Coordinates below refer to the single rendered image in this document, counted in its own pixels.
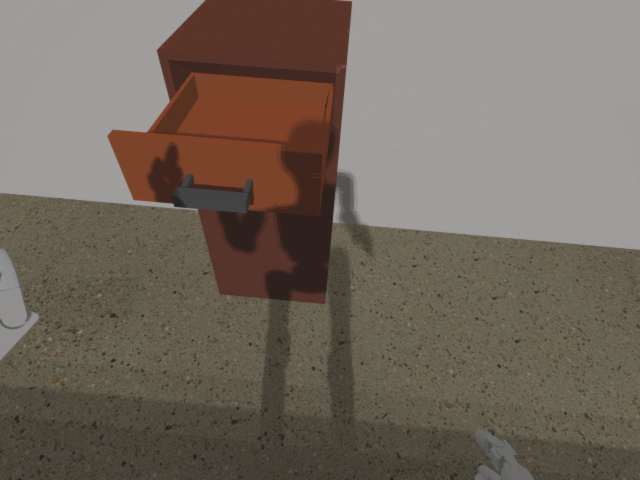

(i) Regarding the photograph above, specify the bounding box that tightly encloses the drawer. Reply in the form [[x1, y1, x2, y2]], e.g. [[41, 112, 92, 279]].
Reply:
[[107, 72, 334, 216]]

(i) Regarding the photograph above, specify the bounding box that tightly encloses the robot right hand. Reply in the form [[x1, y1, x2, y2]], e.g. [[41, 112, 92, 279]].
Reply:
[[474, 429, 534, 480]]

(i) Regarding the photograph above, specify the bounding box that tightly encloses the handle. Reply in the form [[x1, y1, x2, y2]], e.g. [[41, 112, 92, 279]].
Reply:
[[171, 174, 253, 213]]

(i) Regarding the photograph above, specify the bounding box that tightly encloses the cabinet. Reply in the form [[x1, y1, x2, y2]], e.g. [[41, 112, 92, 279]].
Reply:
[[157, 0, 352, 304]]

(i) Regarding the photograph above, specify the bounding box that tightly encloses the robot left hand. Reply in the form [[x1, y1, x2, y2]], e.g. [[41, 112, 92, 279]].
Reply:
[[0, 248, 39, 360]]

